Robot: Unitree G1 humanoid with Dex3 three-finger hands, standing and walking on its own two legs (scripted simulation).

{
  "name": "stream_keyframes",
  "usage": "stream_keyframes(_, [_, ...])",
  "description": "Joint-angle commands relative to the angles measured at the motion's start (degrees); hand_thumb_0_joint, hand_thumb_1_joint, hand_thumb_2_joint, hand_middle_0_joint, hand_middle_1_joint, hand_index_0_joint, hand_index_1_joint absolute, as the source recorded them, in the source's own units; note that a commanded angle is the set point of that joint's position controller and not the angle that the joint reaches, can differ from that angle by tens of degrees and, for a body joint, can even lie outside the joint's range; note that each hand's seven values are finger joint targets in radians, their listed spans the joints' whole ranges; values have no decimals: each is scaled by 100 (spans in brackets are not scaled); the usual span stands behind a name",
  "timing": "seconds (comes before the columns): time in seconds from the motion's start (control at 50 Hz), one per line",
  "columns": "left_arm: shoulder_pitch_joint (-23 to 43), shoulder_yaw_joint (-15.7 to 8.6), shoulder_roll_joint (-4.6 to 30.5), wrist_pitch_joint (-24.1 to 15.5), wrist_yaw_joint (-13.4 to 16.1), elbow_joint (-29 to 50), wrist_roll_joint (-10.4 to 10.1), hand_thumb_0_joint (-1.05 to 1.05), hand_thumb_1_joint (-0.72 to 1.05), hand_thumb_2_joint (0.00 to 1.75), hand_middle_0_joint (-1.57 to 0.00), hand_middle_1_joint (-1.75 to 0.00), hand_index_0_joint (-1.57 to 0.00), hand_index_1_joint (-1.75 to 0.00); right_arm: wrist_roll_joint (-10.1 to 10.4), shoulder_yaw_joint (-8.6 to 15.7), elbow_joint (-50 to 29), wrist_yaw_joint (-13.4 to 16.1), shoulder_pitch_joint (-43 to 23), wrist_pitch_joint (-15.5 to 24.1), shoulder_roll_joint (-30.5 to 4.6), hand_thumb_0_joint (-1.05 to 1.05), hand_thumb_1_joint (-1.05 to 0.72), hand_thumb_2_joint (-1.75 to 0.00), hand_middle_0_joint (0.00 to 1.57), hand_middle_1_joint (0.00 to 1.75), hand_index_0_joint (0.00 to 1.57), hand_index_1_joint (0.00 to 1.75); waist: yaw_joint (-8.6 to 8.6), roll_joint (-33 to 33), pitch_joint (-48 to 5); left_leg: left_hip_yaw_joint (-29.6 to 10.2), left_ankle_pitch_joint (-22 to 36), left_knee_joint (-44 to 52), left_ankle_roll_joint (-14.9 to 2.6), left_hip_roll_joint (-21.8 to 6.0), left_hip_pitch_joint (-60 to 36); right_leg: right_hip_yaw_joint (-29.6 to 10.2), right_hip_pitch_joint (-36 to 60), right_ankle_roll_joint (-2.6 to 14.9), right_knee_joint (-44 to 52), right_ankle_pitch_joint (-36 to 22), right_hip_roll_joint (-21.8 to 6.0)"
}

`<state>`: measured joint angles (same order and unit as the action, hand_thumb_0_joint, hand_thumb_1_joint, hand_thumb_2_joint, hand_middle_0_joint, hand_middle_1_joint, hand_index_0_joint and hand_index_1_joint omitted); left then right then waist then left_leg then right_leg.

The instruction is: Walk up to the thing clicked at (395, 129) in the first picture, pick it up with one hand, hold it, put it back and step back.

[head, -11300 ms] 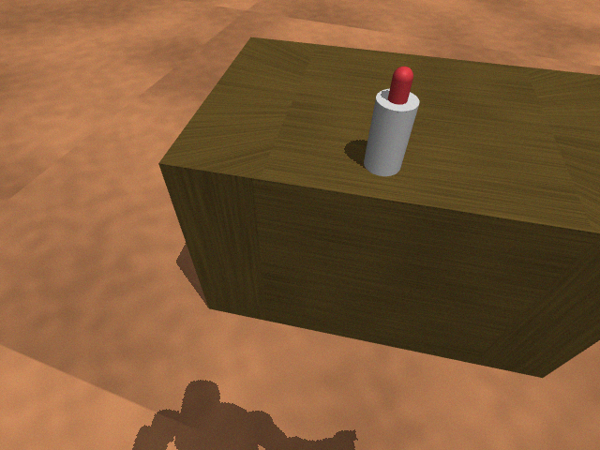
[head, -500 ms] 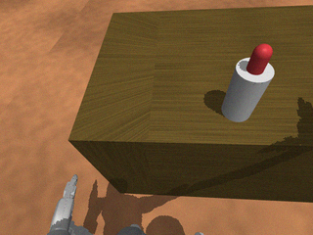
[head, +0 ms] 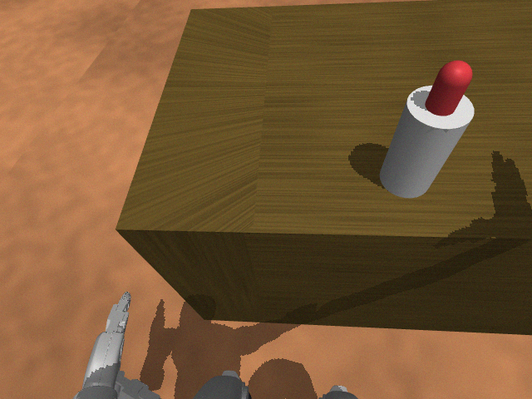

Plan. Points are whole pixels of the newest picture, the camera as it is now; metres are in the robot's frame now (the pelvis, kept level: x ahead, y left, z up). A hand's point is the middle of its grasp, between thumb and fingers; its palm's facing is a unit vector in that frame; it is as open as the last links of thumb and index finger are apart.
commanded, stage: approach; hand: right
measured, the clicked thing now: (427, 132) +0.50 -0.19 +0.09
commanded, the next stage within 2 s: close in in 0.08 s
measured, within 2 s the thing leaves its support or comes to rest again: neither
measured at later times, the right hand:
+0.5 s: hand (441, 164) +0.48 -0.23 +0.03, palm faces +0.13 +0.99 +0.04, open 17.6 cm
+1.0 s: hand (420, 163) +0.48 -0.19 +0.04, palm faces +0.15 +0.99 +0.02, open 17.5 cm
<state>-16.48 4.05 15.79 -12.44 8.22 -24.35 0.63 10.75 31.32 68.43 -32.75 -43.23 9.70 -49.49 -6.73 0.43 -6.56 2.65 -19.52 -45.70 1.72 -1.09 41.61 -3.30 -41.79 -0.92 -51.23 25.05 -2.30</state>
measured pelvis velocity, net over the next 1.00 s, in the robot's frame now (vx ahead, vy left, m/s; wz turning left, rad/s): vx -0.02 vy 0.01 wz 0.03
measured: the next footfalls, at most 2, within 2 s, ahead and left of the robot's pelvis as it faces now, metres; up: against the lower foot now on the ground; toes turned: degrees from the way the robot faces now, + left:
none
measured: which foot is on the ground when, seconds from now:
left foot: down 0.00-1.00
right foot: down 0.00-1.00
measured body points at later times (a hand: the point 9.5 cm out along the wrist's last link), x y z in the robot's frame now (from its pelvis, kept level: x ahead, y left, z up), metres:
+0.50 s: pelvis -0.01 +0.00 -0.03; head +0.10 -0.04 +0.40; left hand +0.13 +0.27 -0.04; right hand +0.47 -0.28 +0.03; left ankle +0.02 +0.14 -0.70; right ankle -0.01 -0.12 -0.70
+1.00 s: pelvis -0.02 +0.01 -0.03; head +0.08 -0.02 +0.41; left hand +0.13 +0.28 -0.04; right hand +0.46 -0.24 +0.04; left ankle +0.02 +0.14 -0.70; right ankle -0.01 -0.12 -0.70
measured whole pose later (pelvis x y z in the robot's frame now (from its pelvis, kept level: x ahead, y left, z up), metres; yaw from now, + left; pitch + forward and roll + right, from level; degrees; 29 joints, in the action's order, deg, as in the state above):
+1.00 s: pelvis -0.02 +0.01 -0.03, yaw +2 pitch +18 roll +2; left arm -22.7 -2.8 13.8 -4.6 0.1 -5.3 2.0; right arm 3.0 26.4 59.8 -6.0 -44.1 18.7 -25.5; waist -9.9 0.6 -7.2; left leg 1.1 -22.9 -57.2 1.2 -0.2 52.8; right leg -2.3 -51.4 -1.5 -61.3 28.5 -3.1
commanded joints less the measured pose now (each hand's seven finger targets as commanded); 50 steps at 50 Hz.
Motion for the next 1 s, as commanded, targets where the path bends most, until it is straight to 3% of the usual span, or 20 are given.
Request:
stream_keyframes(0.0, [-307, -574, 933, -284, 21, 1035, 20, 0, -55, 4, -6, -6, -6, -6, 173, 138, -1194, 151, -2000, 533, -1328, 0, 53, -6, 5, 5, 5, 5, -256, -843, -2132, -112, 1372, 195, -177, 164, -737, 81, 1168, 175, 424, -1718, 174])
stream_keyframes(0.08, [-268, -519, 738, -234, -137, 1149, 98, 0, -54, 4, -6, -6, -6, -6, 74, 51, -1062, 493, -1994, 842, -865, 0, 54, -6, 4, 5, 5, 5, -255, -977, -1980, -76, 1296, -199, -222, 197, -122, 48, 871, 90, 147, -2093, 122])
stream_keyframes(0.16, [-324, -676, 750, -147, -270, 1618, 186, 0, -54, 4, -6, -6, -6, -6, -92, 306, -2158, 917, -2674, 1322, -1174, 0, 52, -7, 4, 5, 4, 5, -118, -1652, -3119, -149, 1476, -559, -249, 191, -182, 97, 1148, 29, -228, -2500, 118])
stream_keyframes(0.2, [-381, -966, 990, -71, -276, 1719, 215, 0, -56, 5, -6, -6, -6, -6, -155, 467, -1758, 1092, -2163, 1340, -1105, 0, 54, -4, 5, 4, 5, 4, -172, -1410, -3167, -110, 1591, -684, -247, 222, -171, 72, 995, 17, -374, -2651, 96])
stream_keyframes(0.26, [92, -1118, 1061, 6, -320, 2579, 202, 0, -56, 5, -6, -6, -6, -6, -257, 382, -2402, 1442, -2678, 1451, -818, 0, 57, -5, 4, 5, 4, 5, -174, -1475, -3939, -114, 1880, -785, -248, 241, -552, 85, 1191, 5, -501, -2948, 80])
stream_keyframes(0.32, [-854, -935, 717, 259, -459, 2061, 184, 0, -56, 5, -6, -6, -6, -6, -375, 172, -1547, 1766, -1817, 1311, -101, 0, 56, -5, 4, 5, 4, 5, -217, -1335, -2903, -63, 1509, -716, -277, 277, -324, 107, 581, -2, -312, -2328, 88])
stream_keyframes(0.36, [-18, -800, 627, 247, -499, 2954, 179, 0, -56, 5, -6, -6, -6, -6, -484, 175, -2842, 1972, -2924, 1477, -396, 0, 58, -5, 4, 5, 4, 5, -71, -1675, -3808, -73, 1546, -741, -280, 286, -409, 88, 1172, -40, -360, -2663, 28])
stream_keyframes(0.4, [-712, -1163, 830, 365, -498, 2282, 205, 0, -55, 4, -6, -6, -6, -5, -572, 219, -2189, 2130, -2311, 1393, -334, 0, 57, -5, 4, 5, 4, 5, -97, -1607, -3101, -19, 1475, -749, -295, 301, -301, 115, 970, -63, -337, -2631, 34])
stream_keyframes(0.44, [-856, -923, 530, 436, -640, 2196, 163, 0, -55, 4, -6, -6, -6, -5, -549, -165, -1301, 2170, -1481, 1244, 621, 0, 58, -5, 3, 5, 4, 5, -188, -1135, -2182, -7, 1248, -684, -291, 310, -90, 112, 404, -21, -217, -2226, 30])
stream_keyframes(0.48, [-199, -1050, 715, 381, -637, 3044, 158, 0, -55, 4, -6, -6, -6, -5, -566, -15, -2607, 2263, -2621, 1412, 176, 0, 58, -6, 3, 5, 4, 5, -164, -1294, -3162, -50, 1328, -700, -280, 291, -319, 106, 787, 1, -220, -2148, 2])
stream_keyframes(0.52, [-848, -1276, 821, 453, -640, 2411, 172, 0, -54, 4, -5, -6, -6, -5, -576, -160, -1757, 2257, -1916, 1302, 539, 0, 57, -5, 3, 5, 4, 5, -335, -1016, -2483, -16, 1201, -677, -273, 284, -157, 136, 499, 32, -213, -1829, 19])
stream_keyframes(0.56, [-814, -1179, 676, 450, -691, 2434, 123, 0, -54, 4, -6, -6, -6, -5, -549, -328, -1484, 2248, -1708, 1243, 940, 0, 57, -6, 3, 5, 4, 5, -313, -707, -1917, -38, 946, -606, -257, 280, 33, 147, 150, 82, -153, -1443, 35])
stream_keyframes(0.62, [-404, -1246, 813, 383, -678, 3167, 122, 0, -55, 4, -5, -5, -5, -5, -532, -256, -2550, 2269, -2610, 1374, 671, 0, 57, -5, 3, 5, 4, 5, -308, -886, -3200, -47, 1278, -675, -243, 263, -387, 123, 833, 67, -232, -1821, 22])
stream_keyframes(0.68, [-889, -1157, 672, 470, -714, 2726, 72, 0, -54, 4, -5, -5, -5, -5, -537, -339, -1569, 2307, -1825, 1202, 1009, 0, 56, -5, 4, 5, 4, 5, -379, -521, -2274, -80, 1264, -594, -207, 240, -337, 181, 218, 120, -240, -1592, 86])
stream_keyframes(0.72, [-617, -1075, 569, 443, -718, 2855, 102, 0, -55, 4, -5, -5, -5, -5, -572, -403, -2396, 2369, -2707, 1341, 917, 0, 56, -5, 4, 5, 4, 5, -328, -809, -2605, -146, 1153, -605, -215, 215, -287, 210, 378, 126, -240, -1453, 87])
stream_keyframes(0.8, [-932, -1207, 651, 457, -732, 2661, 102, 0, -61, 9, -5, -4, -3, -6, -639, -389, -1957, 2493, -2392, 1270, 928, 0, 52, -4, 6, 4, 6, 4, -349, -810, -2295, -138, 946, -569, -223, 227, -148, 233, 285, 113, -196, -1197, 103])
stream_keyframes(0.86, [-654, -1159, 612, 458, -735, 3088, 99, 0, -61, 9, -5, -4, -3, -6, -656, -475, -2471, 2614, -2776, 1328, 945, 0, 55, -3, 7, 4, 7, 4, -327, -731, -2972, -194, 1066, -502, -189, 209, -652, 262, 442, 140, -236, -1243, 126])
stream_keyframes(0.92, [-839, -1278, 734, 498, -739, 2830, 94, 0, -61, 9, -5, -4, -3, -6, -711, -376, -1828, 2720, -2312, 1250, 899, 0, 55, 0, 9, 3, 9, 3, -290, -523, -2272, -245, 908, -421, -163, 199, -551, 291, -20, 167, -207, -1015, 161])
stream_keyframes(0.94, [-608, -1206, 655, 493, -742, 2933, 111, 0, -58, 6, -5, -5, -4, -6, -748, -341, -2325, 2773, -2728, 1329, 715, 0, 58, 0, 17, 4, 17, 4, -218, -667, -2609, -305, 935, -441, -155, 174, -732, 303, 3, 165, -208, -1034, 161])
stream_keyframes(0.98, [-669, -884, 308, 489, -770, 2732, 132, 0, -57, 6, -5, -5, -4, -5, -769, -591, -1809, 2761, -2748, 1325, 1138, 0, 60, 0, 24, 6, 23, 7, -342, -619, -2356, -286, 859, -469, -168, 193, -551, 300, -67, 168, -247, -959, 139])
